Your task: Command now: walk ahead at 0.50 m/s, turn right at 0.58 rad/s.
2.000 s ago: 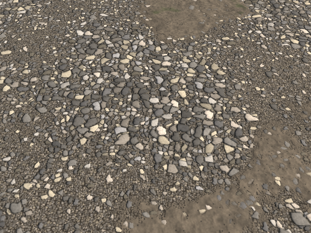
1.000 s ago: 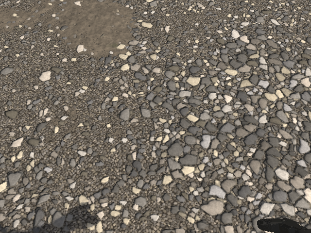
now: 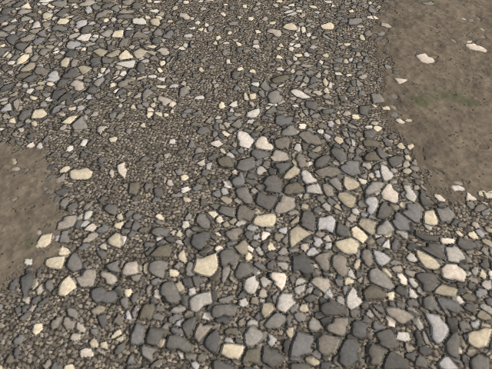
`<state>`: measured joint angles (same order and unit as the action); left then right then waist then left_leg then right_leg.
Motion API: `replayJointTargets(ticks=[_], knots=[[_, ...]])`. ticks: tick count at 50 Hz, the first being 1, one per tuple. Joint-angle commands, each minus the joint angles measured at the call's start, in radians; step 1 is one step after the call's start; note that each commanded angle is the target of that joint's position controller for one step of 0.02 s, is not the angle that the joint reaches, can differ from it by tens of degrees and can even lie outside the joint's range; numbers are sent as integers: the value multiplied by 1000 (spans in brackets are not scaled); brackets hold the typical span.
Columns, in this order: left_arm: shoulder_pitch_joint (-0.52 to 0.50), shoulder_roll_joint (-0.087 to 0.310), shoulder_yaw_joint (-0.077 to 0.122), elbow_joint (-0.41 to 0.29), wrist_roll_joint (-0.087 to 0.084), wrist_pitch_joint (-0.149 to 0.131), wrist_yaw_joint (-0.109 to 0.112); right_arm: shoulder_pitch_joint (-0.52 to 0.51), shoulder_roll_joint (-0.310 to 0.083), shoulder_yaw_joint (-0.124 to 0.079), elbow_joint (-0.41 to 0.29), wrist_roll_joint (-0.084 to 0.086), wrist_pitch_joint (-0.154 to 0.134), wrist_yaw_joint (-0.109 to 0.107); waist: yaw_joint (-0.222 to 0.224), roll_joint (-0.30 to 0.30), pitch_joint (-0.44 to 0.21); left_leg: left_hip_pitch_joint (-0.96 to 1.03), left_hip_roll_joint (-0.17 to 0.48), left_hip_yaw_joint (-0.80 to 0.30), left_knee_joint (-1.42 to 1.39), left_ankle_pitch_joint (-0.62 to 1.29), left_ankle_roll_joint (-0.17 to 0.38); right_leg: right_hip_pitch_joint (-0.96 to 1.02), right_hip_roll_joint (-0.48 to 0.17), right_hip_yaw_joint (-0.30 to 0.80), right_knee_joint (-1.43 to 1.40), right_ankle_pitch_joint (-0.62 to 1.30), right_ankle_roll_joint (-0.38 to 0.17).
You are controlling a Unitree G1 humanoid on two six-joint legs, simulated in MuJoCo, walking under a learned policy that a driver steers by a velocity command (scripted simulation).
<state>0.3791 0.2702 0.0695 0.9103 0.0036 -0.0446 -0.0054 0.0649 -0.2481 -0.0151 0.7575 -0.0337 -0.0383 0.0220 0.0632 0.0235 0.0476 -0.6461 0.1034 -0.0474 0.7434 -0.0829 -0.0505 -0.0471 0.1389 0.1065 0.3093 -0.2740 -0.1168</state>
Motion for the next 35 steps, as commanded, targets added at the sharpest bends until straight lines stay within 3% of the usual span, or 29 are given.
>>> replayJointTargets(ticks=[1, 2, 4, 5, 6, 7, 8, 9, 10, 11, 12, 14, 17, 20, 24, 28, 30, 31, 32, 33, 34, 35], knots=[[67, 166, 37, -48, 9, -4, 9, -130, -77, -9, -106, 8, -20, 1, 32, -101, -16, 46, -72, 54, -104, 42, 8, 10, -240, 194, -12, 520, -109], [56, 173, 39, -57, 11, -5, 13, -124, -89, -11, -112, 9, -24, -1, 21, -108, -19, 77, -76, 39, -142, 26, 18, 22, -253, 215, 8, 522, -98], [-9, 196, 45, -85, 16, -9, 17, -19, -128, -24, -89, 11, -34, -7, -41, -118, -42, 248, -101, 26, -215, -43, 46, -17, -261, 241, 77, 571, -60], [-37, 204, 46, -95, 16, -14, 13, 95, -153, -35, -55, 11, -42, -16, -96, -101, -92, 397, -124, 37, -249, -65, 64, -45, -235, 234, 187, 630, -39], [-47, 184, 41, -102, 8, -22, 3, 234, -189, -49, -24, 0, -56, -28, -167, -36, -173, 597, -70, -5, -301, -69, 95, -120, -165, 180, 393, 570, -15], [-23, 88, 13, -138, 1, -30, -1, 394, -266, -64, -24, -25, -58, -46, -208, 97, -336, 815, 196, -267, -331, -285, 139, -244, -97, 86, 689, 214, 4], [100, 46, 4, -173, -21, -25, -4, 327, -337, -84, -28, -28, -41, -44, -98, 349, -377, 922, 370, -742, -492, -371, 251, -533, 19, 0, 882, -318, 23], [70, 131, 12, -127, 12, -3, 7, 246, -226, -68, -49, -14, -29, -39, -84, 132, -234, 794, 333, -689, -492, -530, 250, -610, -87, 13, 971, -228, 14], [-2, 139, 17, -133, 19, 2, -5, 185, -143, -48, -60, -3, -28, -35, -87, 29, -120, 665, 274, -507, -502, -475, 228, -600, -120, -2, 945, -128, 19], [-28, 118, 13, -139, 18, 5, -13, 163, -114, -39, -54, -4, -30, -32, -73, 15, -71, 585, 224, -364, -522, -316, 208, -573, -150, -12, 906, -78, 31], [-41, 108, 12, -144, 28, 15, -23, 175, -107, -36, -41, -1, -35, -34, -67, 55, -50, 542, 188, -261, -535, -207, 193, -554, -173, -21, 876, -62, 41], [-39, 91, 8, -151, 34, 36, -37, 206, -108, -38, -17, 9, -54, -30, -56, 91, -47, 509, 159, -145, -554, -52, 188, -532, -183, -39, 872, -32, 56], [-117, 79, 3, -190, 32, 48, -50, 237, -121, -47, 3, 18, -71, -22, -56, 74, -35, 532, 171, -49, -591, 43, 210, -615, -202, -44, 850, 40, 73], [-211, 67, -4, -228, 32, 50, -58, 266, -123, -51, 24, 14, -69, -21, -69, 63, -6, 558, 160, 46, -608, 92, 212, -680, -213, -61, 752, 128, 91], [-332, 37, -22, -271, 30, 42, -74, 286, -137, -57, 41, 14, -66, -22, -95, 65, 19, 569, 142, 162, -600, 136, 189, -619, -214, -123, 516, 248, 81], [-411, 43, -24, -309, 38, 40, -81, 337, -168, -68, 68, 14, -49, -31, -118, 65, 40, 659, 174, 219, -552, 240, 166, -563, -190, -198, 368, 159, 36], [-393, 54, -17, -311, 45, 41, -73, 350, -192, -72, 81, 13, -34, -36, -103, 77, 15, 713, 181, 259, -437, 510, 151, -490, -139, -237, 322, 52, -1], [-339, 66, -10, -299, 47, 39, -66, 353, -210, -76, 85, 12, -26, -38, -76, 84, -25, 730, 181, 277, -322, 674, 146, -417, -98, -253, 304, -1, -24], [-222, 82, 2, -266, 50, 30, -57, 348, -221, -77, 84, 15, -16, -39, -23, 72, -95, 708, 173, 295, -142, 734, 139, -281, -53, -255, 255, -9, -51], [-42, 120, 24, -206, 58, 22, -42, 337, -212, -72, 69, 15, -12, -38, 56, 13, -202, 574, 148, 314, 112, 589, 110, -32, -53, -203, 198, 16, -85], [25, 240, 57, -203, 60, 22, -26, 367, -110, -47, 2, 25, -17, -25, 45, -190, -321, 193, 58, 311, 454, -15, 57, 294, -345, 226, 155, -154, -183], [23, 301, 71, -232, 20, 30, -18, 292, -129, -53, -56, 10, -25, -16, 45, -231, -384, -53, -106, 139, 669, -479, 19, 378, -501, 682, -9, -29, -276]])
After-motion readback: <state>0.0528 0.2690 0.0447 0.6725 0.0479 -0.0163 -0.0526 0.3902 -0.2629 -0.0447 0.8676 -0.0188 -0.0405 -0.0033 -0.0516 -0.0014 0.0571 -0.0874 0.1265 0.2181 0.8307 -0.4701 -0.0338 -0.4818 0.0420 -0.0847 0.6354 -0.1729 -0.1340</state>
